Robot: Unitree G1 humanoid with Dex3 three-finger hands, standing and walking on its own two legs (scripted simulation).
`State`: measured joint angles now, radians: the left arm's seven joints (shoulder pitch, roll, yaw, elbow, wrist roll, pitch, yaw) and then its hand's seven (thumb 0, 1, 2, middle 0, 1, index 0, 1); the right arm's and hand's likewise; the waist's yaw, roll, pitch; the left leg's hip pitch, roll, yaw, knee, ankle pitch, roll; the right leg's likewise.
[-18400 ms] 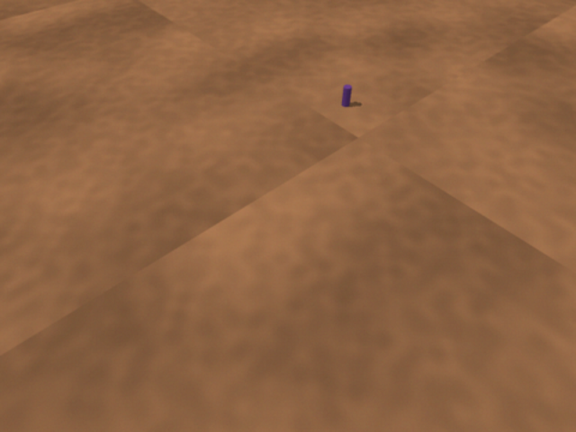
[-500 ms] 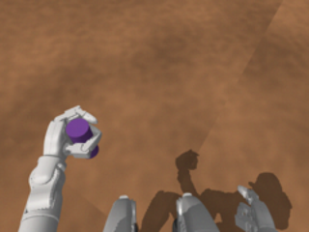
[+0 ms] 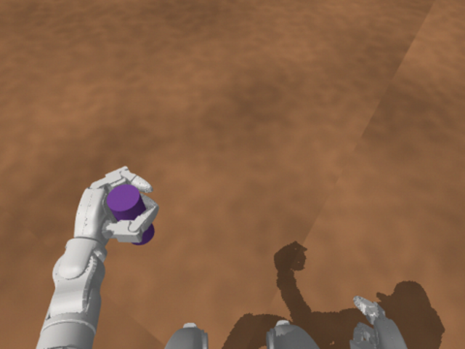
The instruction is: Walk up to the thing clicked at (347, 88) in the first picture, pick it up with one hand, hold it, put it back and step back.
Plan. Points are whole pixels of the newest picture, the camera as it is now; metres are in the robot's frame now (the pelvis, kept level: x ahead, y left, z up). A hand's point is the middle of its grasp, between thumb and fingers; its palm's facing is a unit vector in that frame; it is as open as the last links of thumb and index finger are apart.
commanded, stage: lift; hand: left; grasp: from the side
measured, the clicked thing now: (133, 216) +0.34 +0.18 +0.01
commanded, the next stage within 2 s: hold in 0.28 s
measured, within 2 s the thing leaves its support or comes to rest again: neither
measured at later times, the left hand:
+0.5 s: hand (140, 196) +0.34 +0.15 +0.07, palm faces -0.13 -0.99 +0.01, open 6.5 cm
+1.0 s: hand (144, 192) +0.34 +0.14 +0.08, palm faces -0.12 -0.99 +0.01, open 6.5 cm
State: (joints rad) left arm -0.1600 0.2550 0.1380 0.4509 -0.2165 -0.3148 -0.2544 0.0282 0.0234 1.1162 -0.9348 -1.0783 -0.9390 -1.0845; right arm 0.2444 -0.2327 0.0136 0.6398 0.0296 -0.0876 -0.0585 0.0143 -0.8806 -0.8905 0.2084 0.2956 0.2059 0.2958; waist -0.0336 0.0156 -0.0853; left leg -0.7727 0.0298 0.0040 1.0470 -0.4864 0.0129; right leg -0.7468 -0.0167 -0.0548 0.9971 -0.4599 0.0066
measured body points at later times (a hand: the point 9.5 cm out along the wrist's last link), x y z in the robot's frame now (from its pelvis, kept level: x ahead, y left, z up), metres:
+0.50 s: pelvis +0.01 -0.01 +0.02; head +0.07 -0.01 +0.47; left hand +0.35 +0.21 +0.07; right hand +0.13 -0.26 -0.09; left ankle +0.02 +0.11 -0.67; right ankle +0.02 -0.13 -0.67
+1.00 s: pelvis +0.01 -0.02 +0.03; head +0.05 -0.02 +0.48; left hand +0.34 +0.20 +0.09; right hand +0.14 -0.27 -0.08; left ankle +0.02 +0.11 -0.67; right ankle +0.02 -0.13 -0.67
